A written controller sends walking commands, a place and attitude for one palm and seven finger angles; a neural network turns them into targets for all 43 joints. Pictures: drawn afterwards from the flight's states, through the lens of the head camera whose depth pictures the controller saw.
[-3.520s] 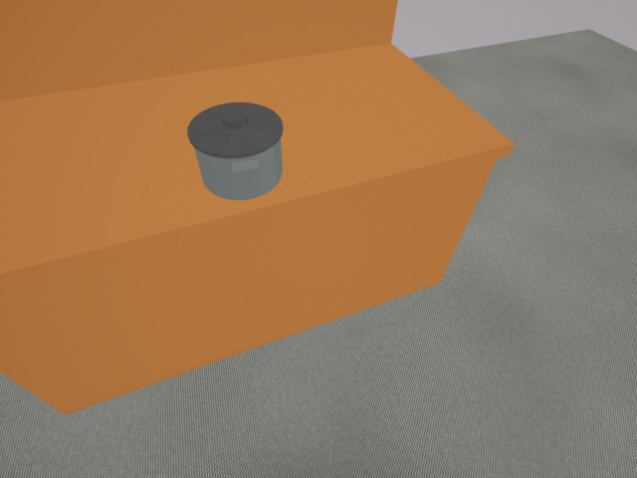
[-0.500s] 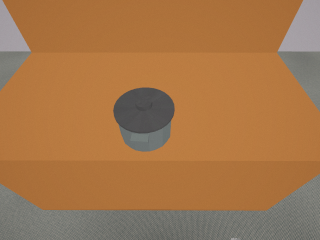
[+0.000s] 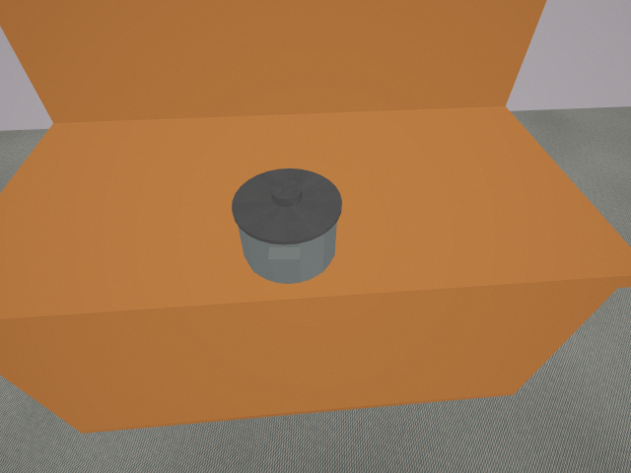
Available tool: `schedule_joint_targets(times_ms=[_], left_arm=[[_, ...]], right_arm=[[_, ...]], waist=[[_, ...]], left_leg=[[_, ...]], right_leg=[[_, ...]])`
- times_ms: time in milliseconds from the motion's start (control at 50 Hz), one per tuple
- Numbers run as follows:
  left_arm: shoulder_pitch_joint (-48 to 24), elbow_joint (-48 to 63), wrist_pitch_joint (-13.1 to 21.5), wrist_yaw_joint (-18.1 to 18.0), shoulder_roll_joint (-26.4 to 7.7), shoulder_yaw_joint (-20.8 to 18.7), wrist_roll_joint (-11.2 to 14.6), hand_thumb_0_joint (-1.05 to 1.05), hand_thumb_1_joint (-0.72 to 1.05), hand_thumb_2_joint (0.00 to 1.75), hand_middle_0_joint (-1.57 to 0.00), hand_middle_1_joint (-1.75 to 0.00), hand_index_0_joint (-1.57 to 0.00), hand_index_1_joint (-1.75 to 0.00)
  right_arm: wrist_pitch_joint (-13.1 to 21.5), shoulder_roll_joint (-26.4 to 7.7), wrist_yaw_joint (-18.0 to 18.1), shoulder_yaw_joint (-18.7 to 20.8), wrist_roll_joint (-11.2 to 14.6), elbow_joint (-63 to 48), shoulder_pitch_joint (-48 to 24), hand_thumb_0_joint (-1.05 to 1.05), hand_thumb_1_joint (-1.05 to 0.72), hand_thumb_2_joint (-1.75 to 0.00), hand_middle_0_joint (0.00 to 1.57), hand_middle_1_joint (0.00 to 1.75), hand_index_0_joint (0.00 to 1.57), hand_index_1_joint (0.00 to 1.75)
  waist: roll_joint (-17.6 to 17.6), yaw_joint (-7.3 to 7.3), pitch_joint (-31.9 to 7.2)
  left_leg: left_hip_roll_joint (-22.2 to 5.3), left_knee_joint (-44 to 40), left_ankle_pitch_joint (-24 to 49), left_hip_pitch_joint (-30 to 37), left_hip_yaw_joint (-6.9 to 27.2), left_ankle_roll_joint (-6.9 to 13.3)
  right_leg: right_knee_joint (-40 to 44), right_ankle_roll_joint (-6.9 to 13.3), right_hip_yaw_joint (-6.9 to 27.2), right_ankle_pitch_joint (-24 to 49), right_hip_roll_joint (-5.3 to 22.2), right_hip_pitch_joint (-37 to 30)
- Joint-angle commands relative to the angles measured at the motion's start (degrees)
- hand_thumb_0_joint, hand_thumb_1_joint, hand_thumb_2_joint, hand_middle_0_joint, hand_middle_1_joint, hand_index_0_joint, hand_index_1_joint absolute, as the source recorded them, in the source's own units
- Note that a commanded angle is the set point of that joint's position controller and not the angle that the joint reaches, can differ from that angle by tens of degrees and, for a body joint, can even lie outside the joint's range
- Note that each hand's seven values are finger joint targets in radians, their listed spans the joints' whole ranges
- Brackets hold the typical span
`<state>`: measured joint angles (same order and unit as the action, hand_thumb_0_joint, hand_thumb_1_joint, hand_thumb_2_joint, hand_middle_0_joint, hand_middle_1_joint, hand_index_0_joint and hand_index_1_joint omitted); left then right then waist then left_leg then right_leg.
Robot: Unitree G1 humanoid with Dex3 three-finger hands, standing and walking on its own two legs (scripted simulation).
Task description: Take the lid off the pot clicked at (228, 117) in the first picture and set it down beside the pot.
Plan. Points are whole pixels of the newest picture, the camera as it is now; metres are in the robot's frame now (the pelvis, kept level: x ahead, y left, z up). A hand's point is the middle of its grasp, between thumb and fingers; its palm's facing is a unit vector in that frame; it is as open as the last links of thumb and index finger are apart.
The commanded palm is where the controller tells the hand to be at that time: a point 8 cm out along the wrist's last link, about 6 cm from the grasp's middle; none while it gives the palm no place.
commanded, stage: come to a stop and stand still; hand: left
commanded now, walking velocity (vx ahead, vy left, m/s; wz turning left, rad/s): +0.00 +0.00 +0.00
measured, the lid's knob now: (286, 193) +0.54 +0.08 +0.05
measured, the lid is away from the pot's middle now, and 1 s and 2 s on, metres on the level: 0.00 0.00 0.00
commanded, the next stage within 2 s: look again from close up in 0.46 s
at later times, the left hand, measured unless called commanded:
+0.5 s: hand out of the picture -0.01 +0.20 -0.17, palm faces +0.02 -0.97 -0.23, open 7.4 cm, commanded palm none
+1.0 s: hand out of the picture -0.06 +0.19 -0.17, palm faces +0.07 -0.98 -0.19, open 7.4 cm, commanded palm none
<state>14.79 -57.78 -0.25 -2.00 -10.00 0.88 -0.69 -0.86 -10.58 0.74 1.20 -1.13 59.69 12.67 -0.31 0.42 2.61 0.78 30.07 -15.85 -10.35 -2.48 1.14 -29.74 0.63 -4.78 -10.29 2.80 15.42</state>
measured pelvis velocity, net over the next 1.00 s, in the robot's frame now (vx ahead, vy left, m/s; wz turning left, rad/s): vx -0.05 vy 0.03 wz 0.03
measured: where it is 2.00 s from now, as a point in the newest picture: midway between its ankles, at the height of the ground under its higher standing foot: outside the picture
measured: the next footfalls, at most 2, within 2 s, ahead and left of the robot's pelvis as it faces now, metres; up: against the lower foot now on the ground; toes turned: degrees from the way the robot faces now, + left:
right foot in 0.54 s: +0.03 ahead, -0.09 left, +0.00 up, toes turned -1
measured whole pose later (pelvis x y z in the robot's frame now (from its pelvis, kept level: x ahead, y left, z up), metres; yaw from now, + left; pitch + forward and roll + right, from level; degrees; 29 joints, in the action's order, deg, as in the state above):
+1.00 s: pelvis -0.05 +0.03 +0.01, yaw +2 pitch -2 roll +0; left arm 19.2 -63.3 1.5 -1.9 -6.3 0.2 -1.0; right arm 0.5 -7.5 0.9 0.8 -0.8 65.0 17.0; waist -1.6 0.3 0.5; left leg 3.8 24.5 -9.2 -14.0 -2.3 3.8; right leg -27.6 0.1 -2.0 -12.3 1.5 13.9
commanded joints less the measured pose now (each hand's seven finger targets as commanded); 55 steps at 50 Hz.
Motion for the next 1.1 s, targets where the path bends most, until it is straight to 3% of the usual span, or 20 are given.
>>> schedule_joint_targets(times_ms=[0, 80, 120, 220, 240, 280, 300, 320, 360, 400, 440, 480, 520, 560, 580, 600, 660, 740, 860, 1080], left_arm=[[4.3, 2.4, -0.2, -0.4, -5.9, -1.6, -0.6, 0.00, 0.90, 0.90, -0.20, -0.30, -0.20, -0.30], [6.0, 2.4, -0.5, -0.2, -5.8, -1.8, -0.8, 0.00, 0.90, 0.90, -0.20, -0.30, -0.20, -0.30], [6.4, 2.5, -0.2, -0.3, -5.9, -2.0, -0.7, 0.00, 0.90, 0.90, -0.20, -0.30, -0.20, -0.30], [-0.3, 4.1, 0.1, -0.9, -9.8, -3.0, -0.6, 0.00, 0.90, 0.90, -0.20, -0.30, -0.20, -0.30], [-2.4, 4.7, 0.1, -1.1, -10.4, -3.3, -0.5, 0.00, 0.90, 0.90, -0.20, -0.30, -0.20, -0.30], [-5.1, 4.9, -0.2, -1.4, -10.3, -3.4, -0.5, 0.00, 0.90, 0.90, -0.20, -0.30, -0.20, -0.30], [-5.1, 4.7, -0.3, -1.4, -9.9, -3.1, -0.6, 0.00, 0.90, 0.90, -0.20, -0.30, -0.20, -0.30], [-4.0, 4.4, -0.5, -1.3, -8.7, -2.6, -0.6, 0.00, 0.90, 0.90, -0.20, -0.30, -0.20, -0.30], [0.1, 2.8, -0.8, -0.5, -5.9, -2.5, -0.5, 0.00, 0.90, 0.90, -0.20, -0.30, -0.20, -0.30], [5.5, 0.1, -1.3, 0.0, -4.2, -2.6, -0.8, 0.00, 0.90, 0.90, -0.20, -0.30, -0.20, -0.30], [8.2, -1.2, -0.6, 0.2, -2.9, -2.7, -0.6, 0.00, 0.90, 0.90, -0.20, -0.30, -0.20, -0.30], [8.1, -1.6, 0.4, 0.3, -3.0, -2.5, -0.5, 0.00, 0.90, 0.90, -0.20, -0.30, -0.20, -0.30], [7.5, -1.8, 1.9, -0.3, -4.9, -2.2, -0.1, 0.00, 0.90, 0.90, -0.20, -0.30, -0.20, -0.30], [5.6, -2.1, 2.3, -0.3, -5.6, -1.9, 0.2, 0.00, 0.90, 0.90, -0.20, -0.30, -0.20, -0.30], [5.1, -2.1, 2.6, -0.4, -5.5, -2.1, 0.2, 0.00, 0.90, 0.90, -0.20, -0.30, -0.20, -0.30], [4.1, -1.9, 2.7, -0.5, -5.2, -2.0, 0.3, 0.00, 0.90, 0.90, -0.20, -0.30, -0.20, -0.30], [2.9, -1.8, 2.2, -0.5, -5.2, -2.0, 0.1, 0.00, 0.90, 0.90, -0.20, -0.30, -0.20, -0.30], [5.0, -2.7, 2.2, -0.4, -3.9, -2.0, 0.0, 0.00, 0.90, 0.90, -0.20, -0.30, -0.20, -0.30], [7.9, -4.0, 2.2, -0.4, -2.8, -1.9, -0.2, 0.00, 0.90, 0.90, -0.20, -0.30, -0.20, -0.30], [9.4, -4.6, 2.4, -0.5, -2.0, -1.8, -0.3, 0.00, 0.90, 0.90, -0.20, -0.30, -0.20, -0.30]], right_arm=[[0.7, -9.4, -0.2, 1.7, -0.1, -5.4, -4.3, 0.00, -0.90, -0.90, 0.20, 0.30, 0.20, 0.30], [0.2, -9.3, -0.5, 1.7, -0.2, -5.8, -4.0, 0.00, -0.90, -0.90, 0.20, 0.30, 0.20, 0.30], [0.1, -8.5, -0.6, 1.6, -0.2, -5.6, -2.9, 0.00, -0.90, -0.90, 0.20, 0.30, 0.20, 0.30], [-1.1, -5.2, -0.6, 1.8, -0.2, -2.7, 7.2, 0.00, -0.90, -0.90, 0.20, 0.30, 0.20, 0.30], [-1.0, -4.6, -0.7, 2.0, -0.1, -1.7, 9.5, 0.00, -0.90, -0.90, 0.20, 0.30, 0.20, 0.30], [-0.9, -4.0, -0.8, 1.9, -0.1, -1.0, 12.6, 0.00, -0.90, -0.90, 0.20, 0.30, 0.20, 0.30], [-0.5, -3.7, -1.1, 1.5, -0.1, -0.7, 13.3, 0.00, -0.90, -0.90, 0.20, 0.30, 0.20, 0.30], [0.0, -3.9, -1.1, 1.3, -0.4, -1.1, 12.6, 0.00, -0.90, -0.90, 0.20, 0.30, 0.20, 0.30], [1.0, -6.9, -0.6, 1.8, -0.8, -3.1, 6.1, 0.00, -0.90, -0.90, 0.20, 0.30, 0.20, 0.30], [1.3, -8.0, -0.2, 1.8, -0.3, -4.3, -1.1, 0.00, -0.90, -0.90, 0.20, 0.30, 0.20, 0.30], [1.5, -7.5, 0.3, 1.4, -0.1, -3.7, -1.6, 0.00, -0.90, -0.90, 0.20, 0.30, 0.20, 0.30], [1.4, -6.0, 0.5, 0.8, 0.1, -2.2, 1.4, 0.00, -0.90, -0.90, 0.20, 0.30, 0.20, 0.30], [1.6, -2.3, 0.6, 0.1, 0.7, -0.5, 6.0, 0.00, -0.90, -0.90, 0.20, 0.30, 0.20, 0.30], [1.7, -0.7, 0.3, -0.1, 0.6, 0.9, 8.5, 0.00, -0.90, -0.90, 0.20, 0.30, 0.20, 0.30], [1.6, -1.2, 0.3, 0.0, 0.5, 1.3, 8.8, 0.00, -0.90, -0.90, 0.20, 0.30, 0.20, 0.30], [1.6, -1.7, 0.3, 0.1, 0.6, 1.6, 9.1, 0.00, -0.90, -0.90, 0.20, 0.30, 0.20, 0.30], [1.2, -1.4, 0.1, 0.3, 0.4, 2.3, 8.5, 0.00, -0.90, -0.90, 0.20, 0.30, 0.20, 0.30], [1.7, -1.9, 0.1, 0.3, 0.2, 2.7, 8.1, 0.00, -0.90, -0.90, 0.20, 0.30, 0.20, 0.30], [2.2, -1.8, 0.3, 0.5, 0.6, 2.8, 6.6, 0.00, -0.90, -0.90, 0.20, 0.30, 0.20, 0.30], [2.1, -1.3, 0.4, 0.5, 0.6, 3.4, 6.9, 0.00, -0.90, -0.90, 0.20, 0.30, 0.20, 0.30]], waist=[[-4.2, -1.82, 4.4], [-2.1, -2.42, 3.7], [1.2, -2.14, 3.5], [11.6, 3.21, -0.7], [12.0, 4.23, -1.9], [10.4, 5.46, -1.6], [6.2, 5.36, -1.1], [1.2, 4.60, 1.3], [-14.6, 0.98, 3.8], [-8.5, -3.39, 3.3], [-1.9, -4.18, 3.2], [0.4, -3.16, 5.9], [2.9, -0.17, 3.6], [-0.4, 1.66, -0.3], [4.9, 1.73, -2.5], [6.7, 1.99, -1.9], [2.8, 1.96, 2.7], [-1.1, 0.87, 2.2], [0.2, -0.48, 1.1], [-0.5, -0.23, 2.0]], left_leg=[[-6.5, -16.5, -18.3, -16.3, 10.3, 1.7], [-6.7, -16.6, -20.9, -18.2, 10.9, 2.5], [-5.2, -13.2, -18.6, -16.4, 9.5, 2.1], [1.4, 8.7, -7.5, 0.6, 1.7, 0.1], [1.3, 11.6, -5.7, 4.2, 0.2, -0.1], [0.3, 9.3, -5.8, 7.3, 0.4, 0.3], [-0.3, 3.5, -7.5, 7.0, 1.5, 0.8], [-2.7, -5.1, -12.4, 2.6, 6.5, 2.2], [-12.7, -21.9, -28.0, -15.3, 22.4, 6.4], [-12.8, -22.8, -25.5, -24.7, 20.4, 7.1], [-11.0, -19.2, -19.3, -22.3, 16.6, 6.0], [-7.9, -14.7, -17.6, -21.0, 13.8, 3.8], [-2.0, -5.8, -3.1, -11.4, 7.8, 1.0], [-1.6, -5.2, 1.6, -1.0, 6.7, 0.5], [-2.2, -3.5, 2.6, -0.7, 6.6, 0.6], [-2.2, -3.5, 2.6, -1.1, 6.1, 0.4], [-2.5, -5.6, -0.1, -0.5, 6.8, 0.4], [-4.4, -11.0, -3.6, -3.0, 10.0, 1.4], [-5.7, -14.4, -5.4, -4.7, 11.8, 2.1], [-4.9, -13.2, -3.0, -3.4, 10.9, 1.9]], right_leg=[[0.6, -0.2, 1.0, -7.5, 0.1, -3.2], [-1.2, -0.6, 1.0, -9.3, -0.2, -3.1], [1.7, -0.2, 3.4, -12.2, 1.0, -0.6], [17.0, 4.8, 16.5, -30.3, 11.3, 18.3], [18.4, 5.5, 16.9, -30.5, 12.7, 20.4], [16.1, 4.6, 13.7, -30.4, 11.5, 24.3], [12.1, 3.2, 11.3, -29.6, 9.7, 24.5], [5.6, 1.2, 8.3, -28.0, 5.7, 23.5], [-13.7, -1.4, 0.8, -14.5, -2.4, 11.5], [-21.5, -0.8, 3.8, -10.5, -1.6, 1.8], [-14.2, -1.2, 4.0, -9.2, -1.3, -0.6], [0.8, -0.6, 5.6, -7.3, -0.3, -2.6], [9.7, 4.1, 17.2, -9.6, 6.7, 2.7], [10.9, 5.4, 16.4, -10.3, 7.9, 7.2], [11.3, 4.8, 16.4, -8.8, 7.0, 5.6], [11.8, 4.7, 15.9, -8.4, 7.4, 4.8], [13.2, 4.5, 14.3, -16.5, 6.6, 10.1], [9.6, 2.8, 10.7, -12.3, 3.5, 6.7], [7.8, 1.9, 8.0, -7.2, 2.8, 2.0], [9.1, 2.3, 9.1, -6.9, 3.5, 3.0]])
